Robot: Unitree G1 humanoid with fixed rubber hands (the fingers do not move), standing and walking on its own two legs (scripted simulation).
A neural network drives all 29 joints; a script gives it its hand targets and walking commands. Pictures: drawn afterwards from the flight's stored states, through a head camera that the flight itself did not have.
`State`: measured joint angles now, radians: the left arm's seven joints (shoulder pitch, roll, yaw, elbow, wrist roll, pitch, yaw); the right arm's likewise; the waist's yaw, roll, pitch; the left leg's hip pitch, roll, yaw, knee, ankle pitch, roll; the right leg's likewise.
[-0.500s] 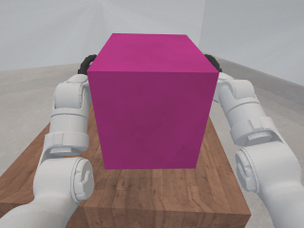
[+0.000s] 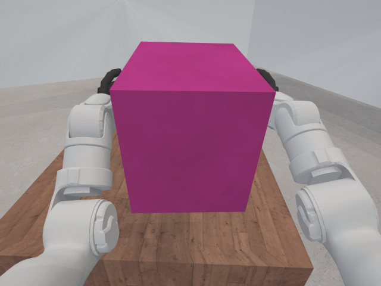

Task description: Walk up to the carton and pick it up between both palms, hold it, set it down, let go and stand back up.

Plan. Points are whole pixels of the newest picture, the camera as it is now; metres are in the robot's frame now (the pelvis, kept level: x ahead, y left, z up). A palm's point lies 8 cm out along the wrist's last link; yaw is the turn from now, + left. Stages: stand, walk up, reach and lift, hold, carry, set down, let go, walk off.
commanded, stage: hold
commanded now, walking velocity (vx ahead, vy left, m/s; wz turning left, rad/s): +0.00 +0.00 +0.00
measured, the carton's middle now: (188, 118) +0.40 +0.00 +0.25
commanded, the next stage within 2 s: none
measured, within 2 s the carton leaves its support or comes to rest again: neither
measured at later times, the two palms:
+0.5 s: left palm (106, 104) +0.37 +0.16 +0.30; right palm (267, 103) +0.37 -0.16 +0.30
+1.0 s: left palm (106, 104) +0.37 +0.16 +0.30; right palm (266, 103) +0.37 -0.16 +0.30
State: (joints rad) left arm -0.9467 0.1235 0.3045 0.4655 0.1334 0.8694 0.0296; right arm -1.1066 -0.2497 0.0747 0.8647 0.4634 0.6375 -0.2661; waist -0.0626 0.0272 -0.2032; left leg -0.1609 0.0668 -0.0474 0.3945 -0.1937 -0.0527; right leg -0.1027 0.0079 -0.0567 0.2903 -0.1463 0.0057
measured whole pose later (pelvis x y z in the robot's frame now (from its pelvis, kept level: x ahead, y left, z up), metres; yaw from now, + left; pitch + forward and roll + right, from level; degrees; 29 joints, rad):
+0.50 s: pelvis +0.00 +0.00 +0.00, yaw +0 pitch -2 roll -2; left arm -0.98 0.13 0.32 0.53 0.13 0.85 0.03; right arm -1.13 -0.24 0.06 0.90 0.45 0.64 -0.26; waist -0.06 0.03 -0.21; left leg -0.17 0.07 -0.05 0.39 -0.19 -0.05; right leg -0.12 0.01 -0.06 0.29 -0.14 0.00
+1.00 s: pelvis +0.00 +0.00 +0.00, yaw +0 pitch -2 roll -2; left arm -0.96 0.12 0.32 0.50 0.13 0.86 0.03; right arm -1.11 -0.25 0.07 0.88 0.46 0.65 -0.27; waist -0.06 0.03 -0.21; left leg -0.16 0.06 -0.05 0.40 -0.20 -0.05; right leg -0.10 0.01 -0.05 0.29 -0.15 0.01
